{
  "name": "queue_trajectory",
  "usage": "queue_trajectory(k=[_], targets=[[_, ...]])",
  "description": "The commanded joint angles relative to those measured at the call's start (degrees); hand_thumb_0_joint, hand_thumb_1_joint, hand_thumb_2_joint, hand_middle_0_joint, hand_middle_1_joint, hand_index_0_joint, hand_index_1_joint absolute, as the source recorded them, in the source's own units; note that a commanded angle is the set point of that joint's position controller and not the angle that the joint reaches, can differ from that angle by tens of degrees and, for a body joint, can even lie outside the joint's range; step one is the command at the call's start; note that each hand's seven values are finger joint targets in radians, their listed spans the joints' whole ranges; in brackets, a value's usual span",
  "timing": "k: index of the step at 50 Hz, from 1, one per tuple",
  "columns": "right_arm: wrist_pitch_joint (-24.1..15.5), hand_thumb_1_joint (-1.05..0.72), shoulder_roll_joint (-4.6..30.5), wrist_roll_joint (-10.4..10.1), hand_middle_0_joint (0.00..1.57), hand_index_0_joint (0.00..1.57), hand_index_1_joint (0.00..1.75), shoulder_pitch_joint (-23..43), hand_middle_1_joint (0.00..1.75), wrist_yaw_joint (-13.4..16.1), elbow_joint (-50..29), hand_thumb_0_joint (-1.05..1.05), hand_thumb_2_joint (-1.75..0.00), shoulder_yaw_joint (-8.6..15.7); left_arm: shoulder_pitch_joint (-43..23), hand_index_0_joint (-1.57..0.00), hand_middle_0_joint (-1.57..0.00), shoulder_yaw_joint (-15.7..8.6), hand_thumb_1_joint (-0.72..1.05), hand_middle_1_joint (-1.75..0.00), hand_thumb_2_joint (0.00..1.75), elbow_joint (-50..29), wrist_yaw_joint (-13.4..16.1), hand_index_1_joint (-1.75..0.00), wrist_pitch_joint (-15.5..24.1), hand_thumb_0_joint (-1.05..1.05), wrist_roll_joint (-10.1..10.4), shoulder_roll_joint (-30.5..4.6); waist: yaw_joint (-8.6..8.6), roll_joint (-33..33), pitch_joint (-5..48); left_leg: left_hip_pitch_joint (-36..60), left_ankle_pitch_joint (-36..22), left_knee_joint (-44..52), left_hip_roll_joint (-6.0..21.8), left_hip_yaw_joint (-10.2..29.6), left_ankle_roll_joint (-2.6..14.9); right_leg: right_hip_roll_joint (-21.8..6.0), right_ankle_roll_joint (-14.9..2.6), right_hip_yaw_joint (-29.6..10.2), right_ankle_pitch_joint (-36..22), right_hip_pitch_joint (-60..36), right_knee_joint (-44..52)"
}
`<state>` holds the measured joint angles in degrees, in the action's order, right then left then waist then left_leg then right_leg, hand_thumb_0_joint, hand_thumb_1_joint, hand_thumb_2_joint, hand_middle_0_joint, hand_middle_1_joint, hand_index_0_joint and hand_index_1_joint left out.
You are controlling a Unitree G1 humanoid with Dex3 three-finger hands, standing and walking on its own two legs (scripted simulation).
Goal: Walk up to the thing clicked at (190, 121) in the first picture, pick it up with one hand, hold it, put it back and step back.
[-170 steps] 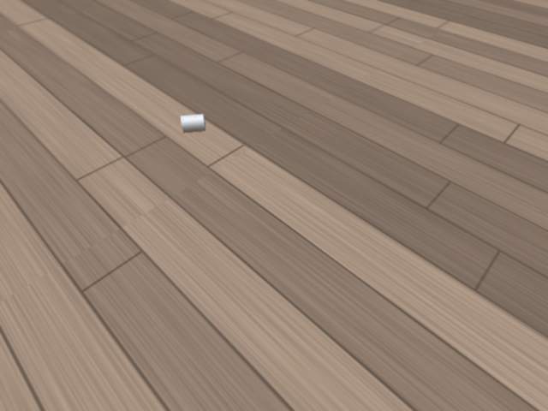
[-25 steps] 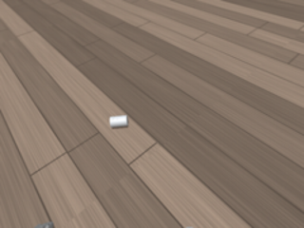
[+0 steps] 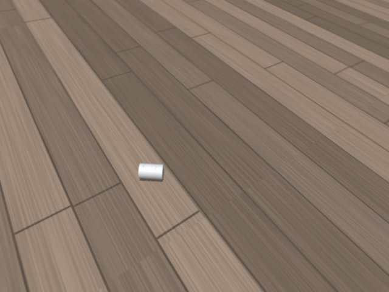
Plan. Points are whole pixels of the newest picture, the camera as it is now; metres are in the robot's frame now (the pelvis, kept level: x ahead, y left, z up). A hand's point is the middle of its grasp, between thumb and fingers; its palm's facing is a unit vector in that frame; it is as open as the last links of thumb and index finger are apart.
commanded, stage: walk up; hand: left
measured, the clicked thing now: (151, 171) +0.87 +0.24 -0.71
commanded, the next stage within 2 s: none
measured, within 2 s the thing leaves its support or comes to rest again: neither
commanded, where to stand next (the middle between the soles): +0.44 -0.01 m, yaw -1 degrees
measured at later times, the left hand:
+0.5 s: hand (93, 251) +0.24 +0.24 -0.11, palm faces -0.04 -0.90 -0.43, open 7.3 cm
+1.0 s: hand (91, 219) +0.33 +0.28 -0.15, palm faces -0.05 -0.94 -0.34, open 7.4 cm
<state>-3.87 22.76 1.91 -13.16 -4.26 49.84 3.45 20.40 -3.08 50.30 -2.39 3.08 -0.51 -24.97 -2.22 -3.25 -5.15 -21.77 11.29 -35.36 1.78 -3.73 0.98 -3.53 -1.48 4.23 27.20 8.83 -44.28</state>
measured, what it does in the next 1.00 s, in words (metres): walks ahead: right foot, then left foot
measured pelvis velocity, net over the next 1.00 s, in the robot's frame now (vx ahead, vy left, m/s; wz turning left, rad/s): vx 0.29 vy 0.01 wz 0.00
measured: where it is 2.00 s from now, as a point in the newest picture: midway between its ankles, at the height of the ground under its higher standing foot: (189, 272)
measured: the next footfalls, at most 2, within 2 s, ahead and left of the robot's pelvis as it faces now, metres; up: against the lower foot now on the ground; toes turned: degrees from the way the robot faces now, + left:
right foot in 0.40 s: +0.27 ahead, -0.16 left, +0.00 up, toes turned -5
left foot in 0.86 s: +0.39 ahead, +0.11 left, +0.00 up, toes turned +2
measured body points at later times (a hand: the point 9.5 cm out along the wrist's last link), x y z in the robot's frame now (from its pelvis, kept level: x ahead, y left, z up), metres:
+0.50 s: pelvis +0.16 -0.04 +0.00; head +0.17 -0.08 +0.45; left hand +0.24 +0.28 -0.08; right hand +0.19 -0.36 -0.13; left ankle +0.10 +0.10 -0.67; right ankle +0.23 -0.16 -0.72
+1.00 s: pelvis +0.29 +0.01 +0.01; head +0.31 +0.03 +0.45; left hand +0.33 +0.33 -0.13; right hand +0.37 -0.32 -0.08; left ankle +0.35 +0.11 -0.72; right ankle +0.26 -0.14 -0.66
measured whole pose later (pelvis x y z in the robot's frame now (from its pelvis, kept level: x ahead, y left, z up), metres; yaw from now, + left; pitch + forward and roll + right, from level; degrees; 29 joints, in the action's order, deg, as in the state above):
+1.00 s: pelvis +0.29 +0.01 +0.01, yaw +0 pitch -3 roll -2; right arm -3.4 22.4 0.6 -14.6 -2.5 48.5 3.0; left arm 17.8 -1.4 50.9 -0.9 1.8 -0.3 -24.6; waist -0.3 -2.2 -6.0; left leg -18.7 13.3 -35.4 2.6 -3.3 1.9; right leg -1.1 -1.7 0.5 28.4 21.4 -59.2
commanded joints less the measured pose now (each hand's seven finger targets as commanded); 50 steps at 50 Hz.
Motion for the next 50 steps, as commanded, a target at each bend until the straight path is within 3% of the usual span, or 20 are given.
queue_trajectory(k=[1, 3, 6, 12, 16, 19, 20, 21, 22, 23, 26, 29, 35, 38, 42, 43, 44, 45, 46, 50], targets=[[-1.5, -0.90, 19.3, -2.0, 0.20, 0.20, 0.30, -11.8, 0.30, 2.6, -3.1, 0.00, -0.90, 6.3, -1.5, -0.20, -0.20, -2.7, 0.90, -0.30, 0.90, -5.3, 1.9, -0.30, 1.3, 0.00, 0.0, -13.2, 7.12, 11.3, 7.2, 27.3, 3.1, 17.6, 23.0, 38.0, 16.19, 1.1, -1.67, -7.7, 3.4, 31.1, -26.0], [-1.8, -0.90, 15.6, -2.2, 0.20, 0.20, 0.30, -7.9, 0.30, 3.2, -4.3, 0.00, -0.90, 4.2, -0.6, -0.20, -0.20, -2.5, 0.90, -0.30, 0.90, -3.9, 1.4, -0.30, 1.4, 0.00, 1.0, -11.2, 4.44, 7.8, 3.9, 19.2, -14.0, 16.4, 16.4, 20.2, 10.93, 0.0, -1.35, -11.4, -3.6, 25.0, -22.0], [-2.4, -0.90, 14.4, -2.5, 0.20, 0.20, 0.30, -5.3, 0.30, 3.3, -5.0, 0.00, -0.90, 3.6, 2.7, -0.20, -0.20, -2.4, 0.90, -0.30, 0.90, -2.5, 0.2, -0.30, 0.3, 0.00, 1.1, -9.7, 2.26, 10.8, 3.3, 12.9, -14.7, 17.5, 12.5, 10.8, 9.94, -0.9, 0.25, -7.4, -8.9, 20.3, -16.6], [-2.3, -0.90, 16.6, -1.7, 0.20, 0.20, 0.30, -4.9, 0.30, 2.8, -6.2, 0.00, -0.90, 4.3, -5.0, -0.20, -0.20, -2.7, 0.90, -0.30, 0.90, -4.5, -1.4, -0.30, 0.4, 0.00, 0.0, -8.7, 3.83, 13.0, -0.6, 9.6, 1.2, 21.3, 13.3, 9.2, 12.41, -3.5, 1.70, -3.9, -14.7, 18.9, 0.9], [-1.7, -0.90, 16.4, -1.7, 0.20, 0.20, 0.30, -2.3, 0.30, 2.4, -7.2, 0.00, -0.90, 4.1, -4.6, -0.20, -0.20, -3.4, 0.90, -0.30, 0.90, -3.1, -1.4, -0.30, 1.2, 0.00, 0.0, -8.9, 2.00, 11.4, 0.4, 4.4, 7.5, 17.7, 12.7, 8.7, 11.05, -1.7, 0.79, -2.9, -17.5, 9.5, 8.2], [-1.0, -0.90, 13.1, -1.4, 0.20, 0.20, 0.30, -2.9, 0.30, 2.3, -7.7, 0.00, -0.90, 2.8, 3.3, -0.20, -0.20, -4.9, 0.90, -0.30, 0.90, -0.1, -0.5, -0.30, 2.3, 0.00, -0.5, -11.9, -2.40, 1.4, 5.7, -0.9, 6.1, 1.2, 8.9, 5.5, 7.89, 0.8, 0.01, -2.7, -14.7, -7.4, 13.2], [-0.9, -0.90, 9.8, -1.5, 0.20, 0.20, 0.30, -6.4, 0.30, 2.2, -7.4, 0.00, -0.90, 1.6, 6.8, -0.20, -0.20, -6.0, 0.90, -0.30, 0.90, 0.6, 0.3, -0.30, 2.9, 0.00, -0.8, -15.0, -3.90, -10.0, 7.8, -6.0, 6.4, -13.6, 3.6, 0.6, 5.76, -3.2, -1.60, -10.3, -4.0, -13.1, 20.0], [-0.7, -0.90, 6.9, -1.6, 0.20, 0.20, 0.30, -8.3, 0.30, 2.1, -8.0, 0.00, -0.90, 0.5, 8.2, -0.20, -0.20, -6.5, 0.90, -0.30, 0.90, -0.8, 1.0, -0.30, 3.5, 0.00, -0.7, -18.3, -3.43, -17.2, 7.7, -14.6, 18.8, -26.8, -2.8, 0.0, 2.34, -16.5, -5.77, -32.9, 3.0, -14.8, 27.7], [0.1, -0.90, 12.5, -1.3, 0.20, 0.20, 0.30, -7.0, 0.30, 2.8, -6.6, 0.00, -0.90, 2.2, 5.7, -0.20, -0.20, -6.0, 0.90, -0.30, 0.90, -1.2, 1.0, -0.30, 3.2, 0.00, 0.2, -19.0, -3.02, -10.2, 4.8, -17.1, 18.2, -30.6, -2.1, 4.5, 1.33, -20.9, -9.70, -41.7, 4.5, -10.5, 31.7], [0.3, -0.90, 15.0, -1.2, 0.20, 0.20, 0.30, -5.9, 0.30, 3.2, -5.9, 0.00, -0.90, 2.8, 3.5, -0.20, -0.20, -5.8, 0.90, -0.30, 0.90, -2.4, 1.0, -0.30, 2.9, 0.00, 0.6, -18.8, -2.34, -8.3, 2.9, -16.5, 18.0, -31.1, 0.1, 6.0, 1.21, -21.7, -12.65, -42.4, 3.2, -6.6, 31.9], [0.8, -0.90, 13.3, -2.6, 0.20, 0.20, 0.30, -7.9, 0.30, 2.6, -2.6, 0.00, -0.90, 2.7, -1.3, -0.20, -0.20, -4.5, 0.90, -0.30, 0.90, -3.3, 1.6, -0.30, 3.1, 0.00, 1.1, -13.7, 1.00, -4.3, 1.4, -12.2, 9.4, -27.3, 2.4, 9.1, 1.05, -12.8, -6.87, -21.3, -12.9, -2.4, 29.1], [1.4, -0.90, 11.6, -1.7, 0.20, 0.20, 0.30, -8.0, 0.30, 1.6, -2.5, 0.00, -0.90, 2.6, -1.0, -0.20, -0.20, -4.0, 0.90, -0.30, 0.90, -4.2, 1.4, -0.30, 3.5, 0.00, 0.5, -13.3, 1.27, -6.3, 2.4, -8.1, 6.1, -22.0, 2.1, 6.4, 0.27, -10.5, -9.04, -13.9, -18.8, 1.4, 28.8], [1.6, -0.90, 11.3, -0.4, 0.20, 0.20, 0.30, -1.0, 0.30, 0.2, -4.5, 0.00, -0.90, 3.4, 0.1, -0.20, -0.20, -4.6, 0.90, -0.30, 0.90, -5.5, 1.2, -0.30, 3.3, 0.00, 0.0, -14.6, -0.51, -5.3, -0.6, -8.1, 2.4, -7.8, 4.1, 4.5, -1.48, -11.7, -10.95, -12.3, -2.1, 3.6, 31.5], [0.7, -0.90, 11.2, -0.4, 0.20, 0.20, 0.30, 0.6, 0.30, 0.0, -4.8, 0.00, -0.90, 3.4, -0.1, -0.20, -0.20, -4.5, 0.90, -0.30, 0.90, -6.0, 1.2, -0.30, 3.1, 0.00, 0.0, -15.2, -0.46, -4.5, -0.2, -2.9, 1.1, -2.2, 4.0, 3.8, -1.08, -12.6, -10.74, -12.0, -2.0, 5.6, 29.4], [-0.5, -0.90, 12.8, -0.4, 0.20, 0.20, 0.30, -8.6, 0.30, 0.8, -1.5, 0.00, -0.90, 4.5, -2.7, -0.20, -0.20, -3.4, 0.90, -0.30, 0.90, -6.5, 1.3, -0.30, 2.5, 0.00, -0.2, -13.1, 5.68, 3.1, 5.0, 17.1, 1.0, 4.3, 1.0, 1.4, 0.94, -9.6, -7.03, -7.5, -7.7, 13.7, 14.7], [-0.9, -0.90, 14.7, -0.3, 0.20, 0.20, 0.30, -13.4, 0.30, 1.5, -0.2, 0.00, -0.90, 5.2, -0.7, -0.20, -0.20, -2.3, 0.90, -0.30, 0.90, -6.3, 1.2, -0.30, 2.3, 0.00, -0.2, -10.2, 7.70, 11.6, 7.8, 23.2, 8.8, 9.0, 1.7, 4.5, 2.15, -5.3, -5.42, -3.2, -12.2, 16.2, 0.4], [-0.9, -0.90, 18.0, 0.3, 0.20, 0.20, 0.30, -11.4, 0.30, 2.7, -1.4, 0.00, -0.90, 5.5, 2.5, -0.20, -0.20, -0.3, 0.90, -0.30, 0.90, -6.4, 1.5, -0.30, 1.8, 0.00, 0.9, -4.4, 5.07, 24.4, 6.8, 23.5, 6.9, 16.4, 15.2, 25.7, 6.36, 1.5, -0.69, 1.1, -5.4, 24.5, -12.6], [-0.8, -0.90, 19.7, -0.8, 0.20, 0.20, 0.30, -9.4, 0.30, 2.9, -3.5, 0.00, -0.90, 5.4, 4.2, -0.20, -0.20, -1.4, 0.90, -0.30, 0.90, -4.8, 2.3, -0.30, 0.9, 0.00, 0.6, -8.0, 4.27, 17.5, 5.0, 20.3, 3.6, 19.8, 21.6, 36.1, 11.43, 4.3, -0.26, -2.7, 3.5, 26.6, -15.5], [-0.5, -0.90, 19.9, -1.5, 0.20, 0.20, 0.30, -8.6, 0.30, 2.8, -3.1, 0.00, -0.90, 5.7, 2.3, -0.20, -0.20, -2.0, 0.90, -0.30, 0.90, -3.7, 3.0, -0.30, 0.5, 0.00, 0.4, -11.2, 4.13, 16.1, 2.1, 16.4, 1.1, 18.6, 23.8, 37.2, 15.85, 1.4, -0.93, -5.5, 5.9, 26.1, -19.5], [-0.9, -0.90, 14.6, -1.8, 0.20, 0.20, 0.30, -4.2, 0.30, 4.0, -4.7, 0.00, -0.90, 3.4, 3.2, -0.20, -0.20, -1.8, 0.90, -0.30, 0.90, -1.6, 2.5, -0.30, -0.2, 0.00, 1.0, -10.0, 1.62, 12.1, 2.6, 11.7, -21.9, 13.3, 13.7, 13.7, 10.40, -0.6, -0.76, -7.5, -2.0, 19.6, -15.2]])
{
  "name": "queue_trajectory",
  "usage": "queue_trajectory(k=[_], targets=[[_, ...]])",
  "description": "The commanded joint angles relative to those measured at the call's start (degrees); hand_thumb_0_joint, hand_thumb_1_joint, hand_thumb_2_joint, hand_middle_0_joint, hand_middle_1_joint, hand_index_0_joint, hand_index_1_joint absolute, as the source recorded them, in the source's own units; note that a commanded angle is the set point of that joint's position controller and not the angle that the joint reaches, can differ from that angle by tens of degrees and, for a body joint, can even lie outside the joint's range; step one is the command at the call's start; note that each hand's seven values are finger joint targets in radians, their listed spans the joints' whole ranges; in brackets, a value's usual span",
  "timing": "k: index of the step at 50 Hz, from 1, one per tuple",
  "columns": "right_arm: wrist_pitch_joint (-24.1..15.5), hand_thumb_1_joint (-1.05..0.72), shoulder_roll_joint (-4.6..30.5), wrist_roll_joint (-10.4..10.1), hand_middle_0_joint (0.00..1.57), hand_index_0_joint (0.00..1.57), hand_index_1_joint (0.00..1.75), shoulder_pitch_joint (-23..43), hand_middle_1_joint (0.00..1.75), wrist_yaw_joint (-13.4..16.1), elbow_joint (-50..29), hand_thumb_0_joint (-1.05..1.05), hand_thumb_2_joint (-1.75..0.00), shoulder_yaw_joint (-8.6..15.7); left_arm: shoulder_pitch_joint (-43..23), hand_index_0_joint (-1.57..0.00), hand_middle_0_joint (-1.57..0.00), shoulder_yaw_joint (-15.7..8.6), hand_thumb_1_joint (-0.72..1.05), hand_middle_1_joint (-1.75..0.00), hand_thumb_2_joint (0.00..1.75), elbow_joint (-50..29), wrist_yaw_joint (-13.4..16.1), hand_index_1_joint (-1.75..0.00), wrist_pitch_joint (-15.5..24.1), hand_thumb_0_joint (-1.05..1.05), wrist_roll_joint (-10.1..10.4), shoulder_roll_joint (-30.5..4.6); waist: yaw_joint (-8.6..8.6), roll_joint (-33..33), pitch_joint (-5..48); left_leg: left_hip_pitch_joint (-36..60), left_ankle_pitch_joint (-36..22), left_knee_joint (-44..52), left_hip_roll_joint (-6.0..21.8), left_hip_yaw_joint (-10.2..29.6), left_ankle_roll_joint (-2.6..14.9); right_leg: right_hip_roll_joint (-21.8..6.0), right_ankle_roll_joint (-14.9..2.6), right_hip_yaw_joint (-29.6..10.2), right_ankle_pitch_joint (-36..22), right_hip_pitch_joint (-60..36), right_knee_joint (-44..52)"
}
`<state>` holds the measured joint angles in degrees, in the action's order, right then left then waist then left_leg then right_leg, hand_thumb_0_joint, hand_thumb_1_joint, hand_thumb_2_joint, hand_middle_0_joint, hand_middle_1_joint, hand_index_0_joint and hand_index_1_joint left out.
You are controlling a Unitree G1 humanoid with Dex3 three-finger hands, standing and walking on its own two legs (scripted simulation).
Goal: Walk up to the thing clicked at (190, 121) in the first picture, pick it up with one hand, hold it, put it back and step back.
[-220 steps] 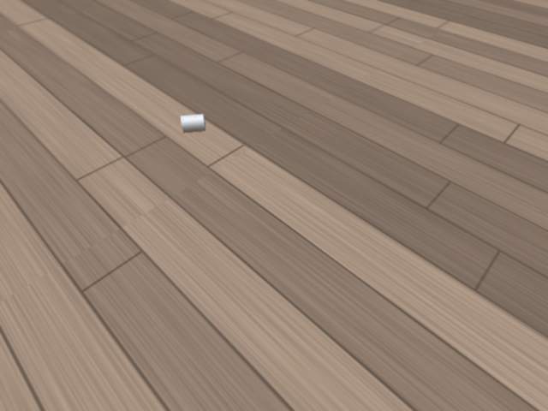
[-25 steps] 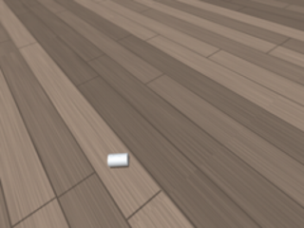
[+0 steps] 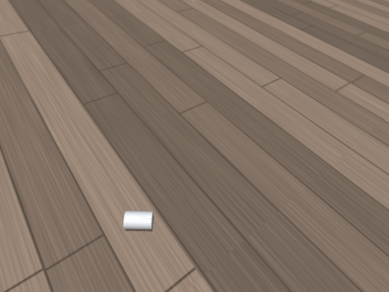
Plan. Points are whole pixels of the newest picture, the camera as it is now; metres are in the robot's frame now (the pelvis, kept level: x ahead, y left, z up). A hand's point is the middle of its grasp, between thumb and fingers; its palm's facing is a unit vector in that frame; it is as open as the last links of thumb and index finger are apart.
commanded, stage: walk up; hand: left
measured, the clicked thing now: (139, 220) +0.59 +0.23 -0.72
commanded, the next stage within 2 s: stand in 1.94 s
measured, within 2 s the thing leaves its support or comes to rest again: neither
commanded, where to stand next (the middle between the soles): +0.15 -0.02 m, yaw -1 degrees
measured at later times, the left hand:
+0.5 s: hand out of the picture +0.12 +0.24 -0.14, palm faces -0.08 -0.93 -0.36, open 7.4 cm
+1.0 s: hand out of the picture +0.12 +0.24 -0.14, palm faces -0.05 -0.95 -0.31, open 7.3 cm
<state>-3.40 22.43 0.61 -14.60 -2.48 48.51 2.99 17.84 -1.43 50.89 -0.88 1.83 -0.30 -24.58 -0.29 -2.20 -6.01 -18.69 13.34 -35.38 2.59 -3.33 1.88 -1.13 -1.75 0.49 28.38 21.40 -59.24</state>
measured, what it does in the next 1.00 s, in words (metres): steps on the spot: right foot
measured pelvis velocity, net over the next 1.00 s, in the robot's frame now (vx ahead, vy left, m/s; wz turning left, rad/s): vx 0.04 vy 0.00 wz -0.03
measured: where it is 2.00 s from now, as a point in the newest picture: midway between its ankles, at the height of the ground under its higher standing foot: outside the picture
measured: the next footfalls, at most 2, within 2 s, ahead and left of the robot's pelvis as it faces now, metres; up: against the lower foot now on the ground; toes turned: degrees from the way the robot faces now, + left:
right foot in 0.24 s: +0.11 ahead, -0.14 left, +0.00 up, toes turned -4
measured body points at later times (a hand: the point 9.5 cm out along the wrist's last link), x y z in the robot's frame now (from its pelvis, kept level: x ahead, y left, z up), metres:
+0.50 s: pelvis +0.02 -0.01 +0.00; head +0.03 -0.03 +0.45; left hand +0.12 +0.29 -0.12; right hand +0.09 -0.31 -0.14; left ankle +0.07 +0.10 -0.73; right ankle +0.07 -0.14 -0.73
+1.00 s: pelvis +0.04 +0.00 +0.02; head +0.05 +0.00 +0.47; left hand +0.13 +0.29 -0.12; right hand +0.12 -0.31 -0.11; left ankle +0.07 +0.10 -0.73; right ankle +0.07 -0.14 -0.73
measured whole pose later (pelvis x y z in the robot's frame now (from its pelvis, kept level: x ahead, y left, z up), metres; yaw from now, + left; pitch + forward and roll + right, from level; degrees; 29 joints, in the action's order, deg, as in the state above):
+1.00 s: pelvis +0.04 +0.00 +0.02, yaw -2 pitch -2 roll +0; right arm -1.4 20.4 0.4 -4.6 -0.9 66.0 -0.1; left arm 5.1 0.3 66.6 -1.3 0.1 0.0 -20.4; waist -0.3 -0.8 -3.1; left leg -8.9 10.0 -21.0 0.8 -4.2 0.8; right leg -2.1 1.5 1.3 8.1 9.5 -19.9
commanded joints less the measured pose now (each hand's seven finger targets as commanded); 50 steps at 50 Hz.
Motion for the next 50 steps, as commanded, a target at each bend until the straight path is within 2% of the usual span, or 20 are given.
queue_trajectory(k=[1, 2, 4, 9, 10, 11, 12, 13, 14, 15, 16, 17, 18, 19, 22, 24, 30, 37, 42, 50], targets=[[-1.3, -0.90, 14.7, -0.5, 0.20, 0.20, 0.30, -2.0, 0.30, 2.4, -3.2, 0.00, -0.90, 3.8, 6.0, -0.20, -0.20, -3.4, 0.90, -0.30, 0.90, -1.4, 0.8, -0.30, 0.6, 0.00, 0.8, -9.7, -0.65, 11.0, 4.1, 6.1, -22.6, 13.2, 11.9, 11.3, 9.38, -2.7, -0.07, -2.8, -5.3, 5.0, 0.6], [-1.2, -0.90, 15.1, -0.4, 0.20, 0.20, 0.30, -1.5, 0.30, 2.6, -3.3, 0.00, -0.90, 3.7, 5.8, -0.20, -0.20, -3.3, 0.90, -0.30, 0.90, -1.4, 0.8, -0.30, 0.3, 0.00, 0.8, -8.9, -0.35, 12.1, 5.2, 7.7, -21.0, 13.1, 11.9, 10.9, 9.74, -2.8, 0.33, -1.8, -6.2, 4.8, 3.8], [-0.8, -0.90, 14.0, -0.4, 0.20, 0.20, 0.30, 0.1, 0.30, 3.0, -3.9, 0.00, -0.90, 3.0, 4.4, -0.20, -0.20, -3.0, 0.90, -0.30, 0.90, -1.0, 1.0, -0.30, -0.1, 0.00, 0.6, -8.2, -0.44, 11.6, 6.3, 7.2, -23.0, 11.9, 11.8, 8.9, 9.82, -3.0, 1.23, -1.5, -8.5, 3.2, 9.0], [0.5, -0.90, 14.0, -0.6, 0.20, 0.20, 0.30, 2.7, 0.30, 3.1, -3.5, 0.00, -0.90, 2.4, 0.5, -0.20, -0.20, -3.3, 0.90, -0.30, 0.90, 0.5, 1.4, -0.30, -0.2, 0.00, 0.4, -7.8, -0.16, 11.2, 7.9, 1.5, -25.6, 6.1, 12.5, 8.3, 9.69, -1.0, 1.20, 1.5, -12.2, -6.0, 17.7], [0.9, -0.90, 14.1, -0.9, 0.20, 0.20, 0.30, 3.8, 0.30, 3.0, -3.6, 0.00, -0.90, 2.3, 1.1, -0.20, -0.20, -3.4, 0.90, -0.30, 0.90, 1.2, 1.5, -0.30, -0.1, 0.00, 0.3, -7.8, -1.11, 10.6, 9.1, 0.5, -22.0, 4.1, 12.2, 8.2, 8.88, -0.7, 0.70, 1.7, -14.9, -9.4, 22.0], [1.3, -0.90, 13.2, -1.2, 0.20, 0.20, 0.30, 5.3, 0.30, 3.0, -3.5, 0.00, -0.90, 1.9, 1.5, -0.20, -0.20, -3.4, 0.90, -0.30, 0.90, 1.9, 1.6, -0.30, 0.2, 0.00, 0.0, -8.3, -2.04, 8.4, 9.9, -0.7, -14.9, 2.0, 10.8, 7.7, 6.99, -0.5, -0.19, 1.2, -18.2, -11.9, 26.8], [1.6, -0.90, 11.0, -1.6, 0.20, 0.20, 0.30, 5.2, 0.30, 2.9, -3.3, 0.00, -0.90, 1.1, 0.9, -0.20, -0.20, -3.8, 0.90, -0.30, 0.90, 2.0, 1.7, -0.30, 0.6, 0.00, -0.4, -9.7, -2.49, 4.5, 9.6, -2.8, -8.3, -0.1, 9.3, 7.0, 4.17, -2.7, -1.08, -2.5, -20.5, -13.7, 30.5], [1.9, -0.90, 8.2, -1.7, 0.20, 0.20, 0.30, 3.4, 0.30, 2.9, -2.8, 0.00, -0.90, 0.3, -1.6, -0.20, -0.20, -4.2, 0.90, -0.30, 0.90, 1.4, 1.9, -0.30, 1.2, 0.00, -1.0, -12.7, -0.55, -5.4, 8.8, -4.8, 0.0, -5.7, 4.7, 4.1, 1.25, -10.9, -3.56, -15.1, -21.9, -11.8, 35.2], [2.3, -0.90, 7.6, -1.5, 0.20, 0.20, 0.30, 2.4, 0.30, 2.9, -1.6, 0.00, -0.90, -0.1, -6.9, -0.20, -0.20, -3.9, 0.90, -0.30, 0.90, -0.1, 1.7, -0.30, 1.5, 0.00, -0.7, -14.1, 1.33, -7.6, 6.6, -3.1, 11.9, -6.8, -0.3, 2.1, -0.73, -17.9, -8.33, -23.6, -19.0, -5.6, 39.6], [2.5, -0.90, 10.2, -1.3, 0.20, 0.20, 0.30, 2.2, 0.30, 3.3, 0.7, 0.00, -0.90, 1.0, -10.8, -0.20, -0.20, -3.7, 0.90, -0.30, 0.90, -0.3, 1.5, -0.30, 1.1, 0.00, -0.5, -14.9, 1.22, -8.7, 6.0, 3.4, 16.5, -8.5, 0.0, 2.6, -0.31, -18.8, -11.50, -22.7, -18.4, 1.0, 38.1], [2.2, -0.90, 10.8, -1.1, 0.20, 0.20, 0.30, 1.4, 0.30, 3.2, 2.3, 0.00, -0.90, 1.1, -11.7, -0.20, -0.20, -3.1, 0.90, -0.30, 0.90, 0.0, 1.4, -0.30, 0.8, 0.00, -0.4, -12.8, 2.17, -7.3, 5.8, 7.7, 12.8, -4.0, 0.8, 3.8, 0.05, -15.8, -9.23, -19.1, -17.6, 4.1, 36.6], [1.8, -0.90, 11.0, -1.4, 0.20, 0.20, 0.30, 2.4, 0.30, 2.9, 3.1, 0.00, -0.90, 0.9, -11.1, -0.20, -0.20, -2.4, 0.90, -0.30, 0.90, 0.7, 1.3, -0.30, 0.7, 0.00, -0.1, -11.0, 2.11, -5.6, 5.6, 8.8, 7.4, 2.6, 1.7, 4.4, 0.35, -12.1, -5.65, -13.4, -16.8, 3.4, 35.9], [1.5, -0.90, 11.7, -1.5, 0.20, 0.20, 0.30, 3.7, 0.30, 2.7, 3.9, 0.00, -0.90, 1.1, -11.5, -0.20, -0.20, -2.0, 0.90, -0.30, 0.90, 1.0, 1.3, -0.30, 0.7, 0.00, 0.0, -10.0, 1.88, -5.0, 7.3, 9.9, 1.4, 4.1, 2.9, 5.0, 0.75, -9.6, -2.85, -9.9, -18.6, 1.1, 34.4], [1.4, -0.90, 11.3, -1.4, 0.20, 0.20, 0.30, 4.9, 0.30, 2.6, 4.3, 0.00, -0.90, 0.8, -11.6, -0.20, -0.20, -2.0, 0.90, -0.30, 0.90, 1.8, 1.3, -0.30, 0.7, 0.00, 0.2, -9.4, 1.32, -5.0, 8.3, 8.3, 0.1, 6.0, 3.7, 6.3, 1.01, -7.9, -1.49, -8.4, -17.7, -1.8, 33.9], [1.4, -0.90, 11.3, -0.6, 0.20, 0.20, 0.30, 7.8, 0.30, 2.2, 5.6, 0.00, -0.90, -0.1, -11.2, -0.20, -0.20, -1.8, 0.90, -0.30, 0.90, 3.3, 0.9, -0.30, 0.3, 0.00, 0.0, -9.3, -0.35, -5.0, 7.4, 6.7, 8.8, 9.4, 4.3, 7.4, 1.41, -7.6, -1.16, -10.1, -3.5, -1.7, 38.7], [1.7, -0.90, 11.0, -0.4, 0.20, 0.20, 0.30, 7.6, 0.30, 2.0, 7.8, 0.00, -0.90, -0.1, -13.7, -0.20, -0.20, -1.8, 0.90, -0.30, 0.90, 4.2, 0.8, -0.30, 0.0, 0.00, 0.0, -9.2, 0.25, -3.5, 3.9, 4.5, 10.3, 11.8, 3.6, 7.1, 0.49, -7.5, -1.04, -10.3, 2.3, -1.5, 40.9], [0.8, -0.90, 10.9, 0.0, 0.20, 0.20, 0.30, 9.7, 0.30, 1.9, 10.8, 0.00, -0.90, -0.8, -14.0, -0.20, -0.20, -1.4, 0.90, -0.30, 0.90, 7.1, 0.5, -0.30, 0.2, 0.00, 0.3, -8.1, -0.64, 2.0, 5.6, 3.7, 7.6, 17.2, 5.0, 8.5, 0.14, -6.2, -0.81, -7.6, -8.4, -8.4, 40.5], [0.3, -0.90, 11.1, 0.1, 0.20, 0.20, 0.30, 11.0, 0.30, 2.3, 13.2, 0.00, -0.90, -0.9, -14.7, -0.20, -0.20, -1.0, 0.90, -0.30, 0.90, 9.6, 0.3, -0.30, 0.0, 0.00, 0.5, -7.4, -0.67, 5.3, 6.8, 4.9, 5.0, 20.7, 6.1, 9.0, -0.14, -5.7, -0.17, -5.3, -16.3, -12.7, 40.6], [0.2, -0.90, 10.9, 0.0, 0.20, 0.20, 0.30, 11.7, 0.30, 2.6, 13.9, 0.00, -0.90, -0.8, -15.2, -0.20, -0.20, -0.7, 0.90, -0.30, 0.90, 11.1, 0.4, -0.30, -0.1, 0.00, 0.6, -7.1, -0.44, 4.7, 9.9, 9.7, -6.3, 19.4, 6.3, 7.3, -0.26, -6.3, 0.58, -4.4, -23.7, -14.5, 40.9], [0.9, -0.90, 10.7, -0.2, 0.20, 0.20, 0.30, 12.9, 0.30, 2.6, 14.6, 0.00, -0.90, -0.4, -15.8, -0.20, -0.20, -0.4, 0.90, -0.30, 0.90, 13.0, 0.6, -0.30, -0.2, 0.00, 0.4, -6.9, 0.22, 2.8, 7.6, 10.8, -4.1, 20.5, 5.8, 7.2, -0.37, -6.6, 1.11, -4.6, -22.3, -12.8, 43.1]])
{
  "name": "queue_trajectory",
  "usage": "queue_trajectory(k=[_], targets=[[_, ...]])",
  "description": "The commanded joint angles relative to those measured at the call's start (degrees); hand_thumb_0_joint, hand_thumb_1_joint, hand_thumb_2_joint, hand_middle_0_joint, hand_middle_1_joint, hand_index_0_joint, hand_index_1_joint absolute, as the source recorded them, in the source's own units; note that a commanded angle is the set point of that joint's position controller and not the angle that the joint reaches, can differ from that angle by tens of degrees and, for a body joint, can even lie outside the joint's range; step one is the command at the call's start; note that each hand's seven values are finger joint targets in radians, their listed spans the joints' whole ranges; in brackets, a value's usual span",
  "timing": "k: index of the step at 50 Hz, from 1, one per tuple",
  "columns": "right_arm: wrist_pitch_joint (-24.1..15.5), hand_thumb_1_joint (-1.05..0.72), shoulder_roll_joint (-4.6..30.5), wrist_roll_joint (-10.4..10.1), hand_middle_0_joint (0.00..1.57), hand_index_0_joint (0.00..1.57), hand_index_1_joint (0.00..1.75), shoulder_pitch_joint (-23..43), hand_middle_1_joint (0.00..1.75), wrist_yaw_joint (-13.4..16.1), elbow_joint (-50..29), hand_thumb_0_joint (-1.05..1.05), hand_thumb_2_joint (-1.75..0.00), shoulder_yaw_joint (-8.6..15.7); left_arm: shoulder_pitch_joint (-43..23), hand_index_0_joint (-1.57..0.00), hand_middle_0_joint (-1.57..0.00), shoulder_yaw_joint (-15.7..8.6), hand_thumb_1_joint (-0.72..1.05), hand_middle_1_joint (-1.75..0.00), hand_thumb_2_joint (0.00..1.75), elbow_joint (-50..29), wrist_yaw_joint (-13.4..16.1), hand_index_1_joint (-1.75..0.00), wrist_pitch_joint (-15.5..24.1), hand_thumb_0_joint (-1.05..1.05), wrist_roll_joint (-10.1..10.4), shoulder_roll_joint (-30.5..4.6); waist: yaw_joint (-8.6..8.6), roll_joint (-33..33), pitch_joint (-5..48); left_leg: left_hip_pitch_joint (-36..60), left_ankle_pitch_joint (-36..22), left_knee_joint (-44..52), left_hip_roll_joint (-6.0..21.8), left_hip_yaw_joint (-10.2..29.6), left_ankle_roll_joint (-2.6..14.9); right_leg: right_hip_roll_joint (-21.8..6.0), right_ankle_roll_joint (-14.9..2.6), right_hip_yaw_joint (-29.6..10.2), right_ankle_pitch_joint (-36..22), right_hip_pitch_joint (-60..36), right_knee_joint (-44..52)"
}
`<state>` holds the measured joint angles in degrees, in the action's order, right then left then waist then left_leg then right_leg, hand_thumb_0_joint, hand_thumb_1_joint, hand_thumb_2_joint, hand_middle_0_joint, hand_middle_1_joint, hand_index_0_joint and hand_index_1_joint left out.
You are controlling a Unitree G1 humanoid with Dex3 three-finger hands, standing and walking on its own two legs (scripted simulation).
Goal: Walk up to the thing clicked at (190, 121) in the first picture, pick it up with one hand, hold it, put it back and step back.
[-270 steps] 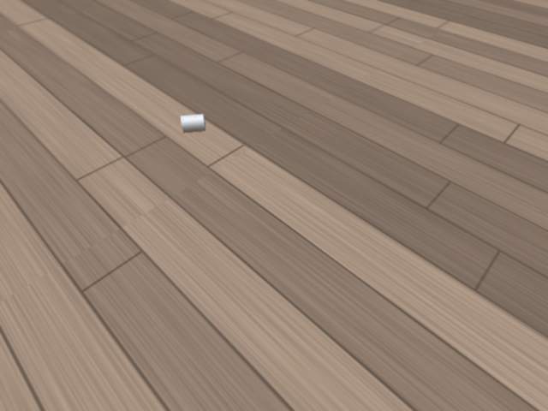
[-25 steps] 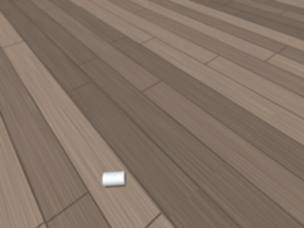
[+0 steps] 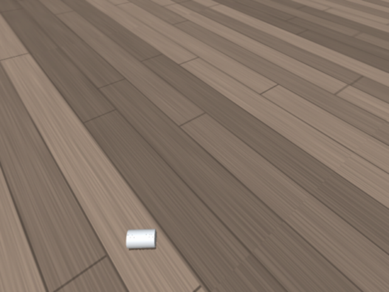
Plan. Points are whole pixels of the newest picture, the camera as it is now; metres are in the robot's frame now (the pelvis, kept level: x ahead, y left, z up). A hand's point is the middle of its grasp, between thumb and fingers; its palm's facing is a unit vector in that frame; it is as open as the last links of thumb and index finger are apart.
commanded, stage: walk up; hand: left
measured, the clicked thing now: (141, 238) +0.53 +0.25 -0.74
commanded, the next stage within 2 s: stand in 0.94 s
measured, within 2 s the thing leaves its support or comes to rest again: neither
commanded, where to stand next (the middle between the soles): +0.11 -0.01 m, yaw +1 degrees
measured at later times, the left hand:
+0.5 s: hand out of the picture +0.09 +0.24 -0.16, palm faces -0.01 -0.95 -0.32, open 7.3 cm
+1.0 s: hand out of the picture +0.10 +0.24 -0.15, palm faces -0.02 -0.94 -0.33, open 7.3 cm
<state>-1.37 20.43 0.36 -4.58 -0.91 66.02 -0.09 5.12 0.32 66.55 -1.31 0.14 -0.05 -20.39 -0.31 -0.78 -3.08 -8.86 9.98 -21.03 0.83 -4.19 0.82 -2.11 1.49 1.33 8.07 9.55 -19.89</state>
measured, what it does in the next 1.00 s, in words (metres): stands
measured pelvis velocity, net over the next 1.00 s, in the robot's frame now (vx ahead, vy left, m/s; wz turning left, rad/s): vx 0.02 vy -0.01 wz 0.01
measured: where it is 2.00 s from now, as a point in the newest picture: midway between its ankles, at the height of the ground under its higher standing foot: outside the picture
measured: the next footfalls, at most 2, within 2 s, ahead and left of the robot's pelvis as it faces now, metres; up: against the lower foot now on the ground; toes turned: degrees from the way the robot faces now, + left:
none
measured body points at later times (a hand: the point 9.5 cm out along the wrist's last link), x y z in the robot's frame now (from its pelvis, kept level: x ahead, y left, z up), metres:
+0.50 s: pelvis +0.02 +0.00 +0.00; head +0.03 +0.00 +0.45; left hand +0.09 +0.29 -0.13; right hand +0.11 -0.30 -0.13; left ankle +0.02 +0.11 -0.75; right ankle +0.03 -0.14 -0.75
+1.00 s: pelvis +0.02 -0.01 +0.00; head +0.03 +0.00 +0.45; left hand +0.10 +0.29 -0.13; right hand +0.10 -0.30 -0.13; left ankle +0.02 +0.11 -0.75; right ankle +0.03 -0.14 -0.75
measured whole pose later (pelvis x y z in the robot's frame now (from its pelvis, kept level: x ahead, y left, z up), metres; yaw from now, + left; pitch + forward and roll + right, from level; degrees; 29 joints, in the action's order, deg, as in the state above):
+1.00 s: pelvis +0.02 -0.01 +0.00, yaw +1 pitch -2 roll +0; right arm -0.7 19.5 0.4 -4.9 -0.7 66.5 0.1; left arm 4.4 -0.2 65.8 -0.7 0.2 -0.8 -19.7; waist 0.3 -0.1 -2.5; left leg -5.9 9.7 -17.5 0.9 -3.6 0.2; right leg -1.9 1.2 2.0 8.5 6.8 -17.3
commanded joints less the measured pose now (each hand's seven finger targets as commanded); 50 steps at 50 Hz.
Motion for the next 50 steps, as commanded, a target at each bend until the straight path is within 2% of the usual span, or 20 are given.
queue_trajectory(k=[1, 6, 12, 31, 39, 45, 50], targets=[[-1.1, -0.90, 12.7, 0.0, 0.20, 0.20, 0.30, 3.1, 0.30, 1.0, -3.0, 0.00, -0.90, 2.7, -2.9, -0.20, -0.20, -2.2, 0.90, -0.30, 0.90, -2.6, 1.0, -0.30, 1.5, 0.00, 0.1, -11.1, 0.23, 1.2, 4.5, 1.2, -0.7, 6.2, 7.7, 8.1, 0.67, -5.6, -2.06, -5.3, -2.0, -1.0, 3.9], [-1.0, -0.90, 12.2, -0.1, 0.20, 0.20, 0.30, 3.5, 0.30, 1.0, -2.7, 0.00, -0.90, 2.8, -2.9, -0.20, -0.20, -2.2, 0.90, -0.30, 0.90, -2.1, 1.2, -0.30, 1.7, 0.00, 0.0, -11.0, 0.39, 0.0, 5.9, 3.3, -4.8, 6.1, 7.6, 7.9, 0.44, -6.0, -1.83, -5.2, -4.3, -2.0, 4.4], [-0.9, -0.90, 11.9, 0.0, 0.20, 0.20, 0.30, 4.1, 0.30, 1.0, -2.6, 0.00, -0.90, 2.9, -2.6, -0.20, -0.20, -2.4, 0.90, -0.30, 0.90, -2.4, 1.3, -0.30, 1.7, 0.00, -0.2, -10.7, 0.22, 0.2, 6.7, 4.0, -6.9, 6.2, 7.6, 7.3, 0.33, -6.2, -1.58, -4.6, -6.0, -3.3, 5.0], [-0.7, -0.90, 11.4, 0.1, 0.20, 0.20, 0.30, 3.4, 0.30, 1.1, -2.5, 0.00, -0.90, 2.8, -3.2, -0.20, -0.20, -2.9, 0.90, -0.30, 0.90, -3.2, 1.5, -0.30, 1.5, 0.00, -0.5, -11.0, 0.51, 1.0, 5.9, 3.1, -5.6, 6.8, 7.0, 7.1, -0.04, -6.0, -1.82, -4.7, -5.8, -4.3, 5.2], [-0.8, -0.90, 11.4, 0.2, 0.20, 0.20, 0.30, 2.8, 0.30, 1.1, -2.8, 0.00, -0.90, 2.7, -3.6, -0.20, -0.20, -3.1, 0.90, -0.30, 0.90, -3.6, 1.5, -0.30, 1.4, 0.00, -0.5, -11.0, 0.48, 0.7, 6.0, 2.9, -6.7, 6.7, 7.1, 7.0, -0.01, -6.1, -1.78, -4.6, -7.1, -4.9, 4.7], [-0.8, -0.90, 11.7, 0.2, 0.20, 0.20, 0.30, 2.7, 0.30, 1.2, -3.1, 0.00, -0.90, 2.8, -2.7, -0.20, -0.20, -3.0, 0.90, -0.30, 0.90, -3.8, 1.5, -0.30, 1.3, 0.00, -0.5, -10.7, 0.29, 0.8, 6.0, 3.9, -6.6, 6.6, 7.3, 6.9, 0.22, -5.6, -1.95, -4.4, -5.8, -4.0, 4.9], [-0.6, -0.90, 11.4, 0.2, 0.20, 0.20, 0.30, 2.6, 0.30, 1.3, -3.0, 0.00, -0.90, 2.5, -3.2, -0.20, -0.20, -2.7, 0.90, -0.30, 0.90, -4.0, 1.8, -0.30, 1.5, 0.00, -0.5, -11.3, 0.55, 1.2, 5.3, 2.9, -7.2, 7.1, 7.7, 7.3, -0.27, -6.3, -2.15, -4.5, -4.3, -4.0, 5.2]])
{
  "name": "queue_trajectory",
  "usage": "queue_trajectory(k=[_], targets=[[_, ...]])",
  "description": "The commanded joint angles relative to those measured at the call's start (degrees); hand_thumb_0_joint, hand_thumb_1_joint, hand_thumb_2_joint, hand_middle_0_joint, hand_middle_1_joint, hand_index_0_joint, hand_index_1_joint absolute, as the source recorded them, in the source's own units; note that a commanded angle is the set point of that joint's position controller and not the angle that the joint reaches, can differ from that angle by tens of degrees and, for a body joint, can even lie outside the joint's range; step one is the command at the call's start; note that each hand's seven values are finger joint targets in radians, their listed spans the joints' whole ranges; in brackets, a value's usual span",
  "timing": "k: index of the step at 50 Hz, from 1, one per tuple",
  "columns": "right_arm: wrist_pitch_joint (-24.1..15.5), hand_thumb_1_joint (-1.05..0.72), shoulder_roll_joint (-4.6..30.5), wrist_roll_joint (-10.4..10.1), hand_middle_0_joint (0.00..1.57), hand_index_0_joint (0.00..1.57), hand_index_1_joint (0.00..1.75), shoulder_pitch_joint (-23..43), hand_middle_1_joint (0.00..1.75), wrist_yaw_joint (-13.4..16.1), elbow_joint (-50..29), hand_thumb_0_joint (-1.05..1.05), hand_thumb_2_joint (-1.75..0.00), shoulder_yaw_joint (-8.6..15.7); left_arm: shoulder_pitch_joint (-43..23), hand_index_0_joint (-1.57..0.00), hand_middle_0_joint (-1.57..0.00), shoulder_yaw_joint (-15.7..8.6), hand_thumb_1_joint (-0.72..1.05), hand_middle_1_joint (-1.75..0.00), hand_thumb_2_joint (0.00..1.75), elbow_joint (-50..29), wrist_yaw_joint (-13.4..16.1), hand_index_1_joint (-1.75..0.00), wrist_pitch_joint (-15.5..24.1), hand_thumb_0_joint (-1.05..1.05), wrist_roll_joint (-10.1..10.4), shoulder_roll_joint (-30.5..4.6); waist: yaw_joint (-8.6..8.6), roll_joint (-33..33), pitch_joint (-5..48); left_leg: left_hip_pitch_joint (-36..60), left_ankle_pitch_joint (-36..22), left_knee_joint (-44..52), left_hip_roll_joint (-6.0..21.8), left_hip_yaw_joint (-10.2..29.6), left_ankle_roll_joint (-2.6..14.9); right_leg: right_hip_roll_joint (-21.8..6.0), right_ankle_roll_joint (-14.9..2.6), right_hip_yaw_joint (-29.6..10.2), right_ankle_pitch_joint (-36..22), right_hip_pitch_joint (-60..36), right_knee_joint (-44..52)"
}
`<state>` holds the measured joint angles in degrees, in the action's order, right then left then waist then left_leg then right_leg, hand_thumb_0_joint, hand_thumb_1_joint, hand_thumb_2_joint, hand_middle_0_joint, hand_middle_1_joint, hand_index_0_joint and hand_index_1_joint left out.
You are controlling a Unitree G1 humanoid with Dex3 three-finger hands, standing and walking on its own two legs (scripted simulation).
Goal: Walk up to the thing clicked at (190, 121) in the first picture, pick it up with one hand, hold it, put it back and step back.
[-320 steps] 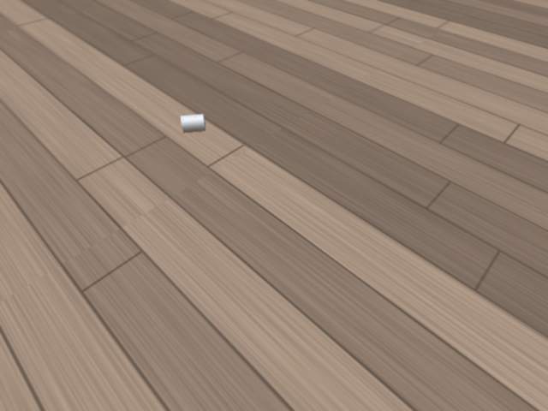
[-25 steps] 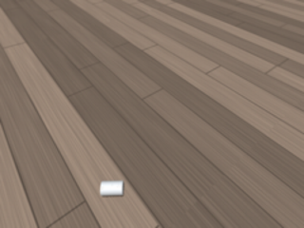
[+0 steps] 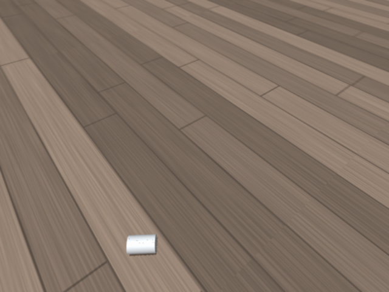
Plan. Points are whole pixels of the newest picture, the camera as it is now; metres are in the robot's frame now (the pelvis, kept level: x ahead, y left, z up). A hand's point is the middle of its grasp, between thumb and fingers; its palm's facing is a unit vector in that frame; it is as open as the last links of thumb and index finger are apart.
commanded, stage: stand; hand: left
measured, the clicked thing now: (142, 244) +0.52 +0.25 -0.74
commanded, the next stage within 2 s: none
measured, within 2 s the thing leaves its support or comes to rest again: neither
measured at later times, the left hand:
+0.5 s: hand out of the picture +0.07 +0.25 -0.16, palm faces -0.02 -0.94 -0.34, open 7.3 cm
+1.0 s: hand out of the picture +0.08 +0.24 -0.16, palm faces -0.02 -0.94 -0.34, open 7.3 cm
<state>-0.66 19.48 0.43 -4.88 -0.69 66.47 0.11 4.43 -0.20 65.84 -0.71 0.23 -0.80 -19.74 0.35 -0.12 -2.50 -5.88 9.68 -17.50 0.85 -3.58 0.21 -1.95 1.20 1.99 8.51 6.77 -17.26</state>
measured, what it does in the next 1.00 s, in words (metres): stands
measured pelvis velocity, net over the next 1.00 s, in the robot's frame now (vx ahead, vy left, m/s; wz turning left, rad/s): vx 0.01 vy -0.01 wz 0.02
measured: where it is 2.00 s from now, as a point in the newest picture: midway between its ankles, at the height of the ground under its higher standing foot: outside the picture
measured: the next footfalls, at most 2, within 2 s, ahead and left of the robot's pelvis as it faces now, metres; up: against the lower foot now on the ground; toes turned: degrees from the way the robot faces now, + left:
none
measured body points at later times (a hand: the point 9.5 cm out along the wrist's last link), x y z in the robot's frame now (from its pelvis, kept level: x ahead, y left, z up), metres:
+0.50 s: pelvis +0.01 -0.01 +0.00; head +0.01 -0.01 +0.45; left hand +0.07 +0.30 -0.13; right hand +0.08 -0.30 -0.13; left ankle +0.00 +0.11 -0.75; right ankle +0.01 -0.13 -0.75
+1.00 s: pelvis +0.01 -0.01 +0.00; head +0.02 -0.01 +0.45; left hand +0.08 +0.29 -0.13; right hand +0.09 -0.31 -0.13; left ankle +0.00 +0.11 -0.75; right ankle +0.01 -0.13 -0.75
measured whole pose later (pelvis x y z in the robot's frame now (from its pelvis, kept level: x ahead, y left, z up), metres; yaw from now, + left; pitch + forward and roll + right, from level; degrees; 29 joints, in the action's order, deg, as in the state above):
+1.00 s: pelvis +0.01 -0.01 +0.00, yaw +1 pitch -2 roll +0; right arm -0.5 20.0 0.4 -5.9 -0.7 65.8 -0.5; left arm 6.1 0.3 65.2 -0.6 0.5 -0.7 -20.3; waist 0.2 0.1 -2.2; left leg -5.4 9.9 -17.0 1.4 -2.3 -0.7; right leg -1.4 0.4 3.2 9.4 5.9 -17.1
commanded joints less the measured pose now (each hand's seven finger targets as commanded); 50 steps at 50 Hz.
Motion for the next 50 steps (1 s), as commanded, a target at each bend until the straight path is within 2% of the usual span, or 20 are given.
queue_trajectory(k=[1, 4, 7, 11, 18, 21, 25, 28, 32, 42, 50], targets=[[-1.3, -0.90, 12.6, 0.1, 0.20, 0.20, 0.30, 2.8, 0.30, 1.1, -3.4, 0.00, -0.90, 2.3, -2.1, -0.20, -0.20, -2.1, 0.90, -0.30, 0.90, -3.2, 1.2, -0.30, 1.5, 0.00, 0.3, -11.7, -0.16, 0.7, 4.1, 0.0, -6.0, 3.6, 7.6, 6.7, 0.37, -6.6, -1.67, -5.3, -4.1, -0.9, 2.9], [-1.3, -0.90, 12.2, 0.2, 0.20, 0.20, 0.30, 2.4, 0.30, 0.9, -3.5, 0.00, -0.90, 2.1, -2.1, -0.20, -0.20, -2.1, 0.90, -0.30, 0.90, -3.3, 1.2, -0.30, 1.5, 0.00, 0.3, -12.3, 0.01, 0.2, 4.4, -0.2, -5.7, 3.9, 7.6, 6.9, 0.30, -6.5, -1.74, -5.0, -3.8, -1.3, 2.8], [-1.3, -0.90, 12.6, 0.2, 0.20, 0.20, 0.30, 2.4, 0.30, 0.9, -3.7, 0.00, -0.90, 2.1, -1.5, -0.20, -0.20, -2.1, 0.90, -0.30, 0.90, -3.2, 1.1, -0.30, 1.5, 0.00, 0.3, -12.2, -0.05, 0.5, 3.7, -0.5, -2.5, 4.4, 7.4, 7.0, 0.51, -6.6, -1.77, -5.2, -2.0, -0.5, 3.0], [-1.4, -0.90, 12.4, 0.2, 0.20, 0.20, 0.30, 1.9, 0.30, 0.9, -3.7, 0.00, -0.90, 2.1, -1.9, -0.20, -0.20, -2.0, 0.90, -0.30, 0.90, -3.6, 1.2, -0.30, 1.7, 0.00, 0.3, -12.4, 0.07, -0.1, 4.7, 0.7, -7.9, 3.2, 7.6, 6.9, 0.44, -6.8, -1.86, -5.3, -5.4, -1.1, 2.7], [-1.3, -0.90, 12.4, 0.2, 0.20, 0.20, 0.30, 2.1, 0.30, 0.9, -3.7, 0.00, -0.90, 2.0, -1.4, -0.20, -0.20, -1.8, 0.90, -0.30, 0.90, -3.7, 1.2, -0.30, 1.6, 0.00, 0.3, -12.5, -0.03, 0.1, 4.3, -0.3, -5.6, 3.6, 7.6, 7.2, 0.30, -6.7, -1.88, -4.9, -3.2, -1.1, 2.9], [-1.3, -0.90, 12.7, 0.1, 0.20, 0.20, 0.30, 2.0, 0.30, 0.9, -3.6, 0.00, -0.90, 1.9, -0.4, -0.20, -0.20, -1.7, 0.90, -0.30, 0.90, -3.6, 1.1, -0.30, 1.8, 0.00, 0.3, -12.3, -0.26, 0.1, 4.8, 0.6, -7.7, 3.3, 7.6, 7.2, 0.43, -6.8, -1.88, -4.9, -5.6, -1.3, 2.8], [-1.3, -0.90, 12.8, 0.2, 0.20, 0.20, 0.30, 1.7, 0.30, 0.9, -3.6, 0.00, -0.90, 2.0, -1.2, -0.20, -0.20, -1.9, 0.90, -0.30, 0.90, -3.7, 1.2, -0.30, 1.7, 0.00, 0.3, -12.8, 0.07, 0.2, 5.5, 0.9, -7.8, 3.1, 7.7, 6.9, 0.41, -6.9, -2.13, -5.1, -5.8, -1.7, 2.5], [-1.4, -0.90, 12.8, 0.2, 0.20, 0.20, 0.30, 1.9, 0.30, 1.0, -3.7, 0.00, -0.90, 1.9, -0.7, -0.20, -0.20, -1.8, 0.90, -0.30, 0.90, -3.8, 1.3, -0.30, 1.8, 0.00, 0.3, -12.6, -0.18, 0.3, 5.4, 1.2, -9.7, 2.8, 7.9, 7.1, 0.38, -6.9, -2.03, -4.8, -7.4, -2.0, 2.3], [-1.4, -0.90, 12.7, 0.1, 0.20, 0.20, 0.30, 2.1, 0.30, 1.0, -3.8, 0.00, -0.90, 1.8, -0.3, -0.20, -0.20, -1.7, 0.90, -0.30, 0.90, -3.6, 1.2, -0.30, 1.7, 0.00, 0.2, -12.4, -0.33, 0.4, 5.0, 1.4, -9.4, 3.0, 7.8, 7.0, 0.46, -6.8, -1.91, -4.7, -7.5, -1.8, 2.5], [-1.2, -0.90, 12.7, 0.1, 0.20, 0.20, 0.30, 1.8, 0.30, 1.0, -3.9, 0.00, -0.90, 1.9, -0.5, -0.20, -0.20, -2.0, 0.90, -0.30, 0.90, -3.5, 1.3, -0.30, 1.6, 0.00, 0.3, -12.7, -0.27, 0.1, 3.6, 0.3, -6.2, 3.5, 7.4, 7.0, 0.20, -6.6, -1.93, -4.7, -3.8, -1.1, 3.2], [-1.2, -0.90, 12.9, 0.2, 0.20, 0.20, 0.30, 1.5, 0.30, 1.1, -4.2, 0.00, -0.90, 1.9, -0.8, -0.20, -0.20, -2.0, 0.90, -0.30, 0.90, -3.9, 1.2, -0.30, 1.6, 0.00, 0.3, -12.5, -0.28, 0.8, 5.2, 0.8, -7.3, 2.9, 7.5, 6.8, 0.48, -7.1, -2.42, -5.0, -6.6, -2.7, 2.7]])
